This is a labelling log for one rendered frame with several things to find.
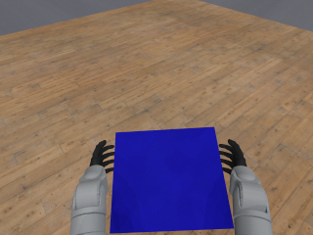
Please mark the right robot forearm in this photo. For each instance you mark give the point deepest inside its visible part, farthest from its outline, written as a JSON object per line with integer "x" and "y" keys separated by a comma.
{"x": 251, "y": 211}

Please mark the left robot forearm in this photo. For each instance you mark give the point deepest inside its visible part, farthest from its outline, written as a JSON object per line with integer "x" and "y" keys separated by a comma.
{"x": 89, "y": 203}

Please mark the left robot hand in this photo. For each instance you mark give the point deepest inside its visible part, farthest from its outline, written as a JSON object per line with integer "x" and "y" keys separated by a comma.
{"x": 98, "y": 156}

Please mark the carton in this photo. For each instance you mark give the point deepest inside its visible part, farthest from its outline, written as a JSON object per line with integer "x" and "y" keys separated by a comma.
{"x": 168, "y": 180}

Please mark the right robot hand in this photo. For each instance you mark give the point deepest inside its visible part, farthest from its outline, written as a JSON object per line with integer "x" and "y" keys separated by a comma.
{"x": 237, "y": 156}

